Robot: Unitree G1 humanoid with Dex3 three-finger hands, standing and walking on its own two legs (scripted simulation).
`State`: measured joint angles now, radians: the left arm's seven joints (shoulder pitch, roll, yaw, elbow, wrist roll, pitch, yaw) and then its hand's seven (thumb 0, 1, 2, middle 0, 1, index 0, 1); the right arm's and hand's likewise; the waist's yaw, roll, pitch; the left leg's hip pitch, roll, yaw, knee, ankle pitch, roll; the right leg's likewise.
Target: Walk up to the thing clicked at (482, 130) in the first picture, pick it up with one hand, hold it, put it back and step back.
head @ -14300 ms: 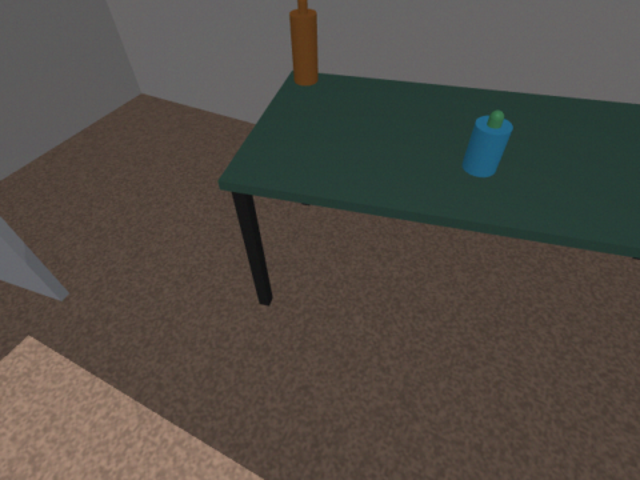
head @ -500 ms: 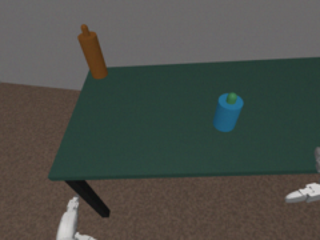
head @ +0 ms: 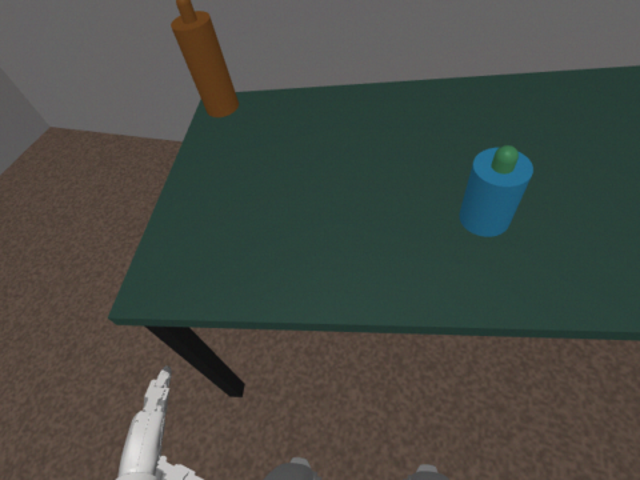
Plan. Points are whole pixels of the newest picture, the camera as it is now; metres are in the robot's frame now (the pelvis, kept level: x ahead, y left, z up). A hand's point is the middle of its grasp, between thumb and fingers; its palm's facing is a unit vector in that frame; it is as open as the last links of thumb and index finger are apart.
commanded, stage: go down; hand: right
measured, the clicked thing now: (495, 186) +0.58 -0.21 -0.03
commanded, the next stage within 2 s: none
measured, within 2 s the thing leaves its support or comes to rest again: neither
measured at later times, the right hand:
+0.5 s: hand out of the picture +0.41 -0.37 +0.08, palm faces +0.22 +0.98 +0.01, open 17.4 cm
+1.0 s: hand out of the picture +0.44 -0.39 +0.08, palm faces +0.22 +0.98 +0.01, open 17.6 cm
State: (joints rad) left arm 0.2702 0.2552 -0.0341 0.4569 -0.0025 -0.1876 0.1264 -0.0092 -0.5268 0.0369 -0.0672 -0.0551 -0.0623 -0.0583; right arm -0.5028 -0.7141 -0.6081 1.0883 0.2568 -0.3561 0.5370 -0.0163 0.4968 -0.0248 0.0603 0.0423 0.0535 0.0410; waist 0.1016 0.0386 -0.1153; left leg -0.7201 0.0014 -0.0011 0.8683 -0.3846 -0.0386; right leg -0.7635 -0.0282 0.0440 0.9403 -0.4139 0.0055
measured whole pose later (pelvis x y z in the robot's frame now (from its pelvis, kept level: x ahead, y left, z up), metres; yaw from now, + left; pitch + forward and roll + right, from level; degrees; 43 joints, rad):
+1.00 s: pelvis +0.01 -0.01 -0.02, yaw +1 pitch +20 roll +5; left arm 0.32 0.28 -0.05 0.28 0.02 -0.16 0.07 -0.01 -0.54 0.06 -0.06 -0.05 -0.05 -0.05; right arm -0.74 -0.94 -0.69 1.25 0.14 -0.30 0.56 -0.02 0.56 -0.02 0.06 0.04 0.06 0.04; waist 0.17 0.03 -0.13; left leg -0.87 -0.02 0.02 0.94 -0.42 -0.04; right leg -0.93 -0.05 0.07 1.06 -0.47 0.00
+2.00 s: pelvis +0.01 -0.01 -0.02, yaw +1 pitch +22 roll +6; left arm 0.33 0.28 -0.06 0.24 0.02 -0.13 0.04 -0.01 -0.54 0.05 -0.06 -0.04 -0.05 -0.05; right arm -0.84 -1.01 -0.69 1.28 0.10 -0.25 0.54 -0.02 0.54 -0.02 0.07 0.04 0.06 0.04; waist 0.20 0.02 -0.14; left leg -0.91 -0.03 0.03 0.95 -0.42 -0.04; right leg -1.00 -0.05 0.09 1.09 -0.48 0.00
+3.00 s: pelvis +0.00 -0.01 -0.06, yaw +3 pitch +27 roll +7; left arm 0.36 0.23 0.00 -0.02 0.08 -0.04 -0.03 -0.01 -0.53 0.04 -0.07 -0.05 -0.06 -0.05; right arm -0.84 -0.71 -0.60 1.25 0.00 -0.44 0.19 -0.02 0.51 -0.03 0.06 0.04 0.05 0.04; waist 0.31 -0.01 -0.17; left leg -1.13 -0.05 0.04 1.14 -0.48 -0.04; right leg -1.20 -0.07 0.10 1.28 -0.55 0.01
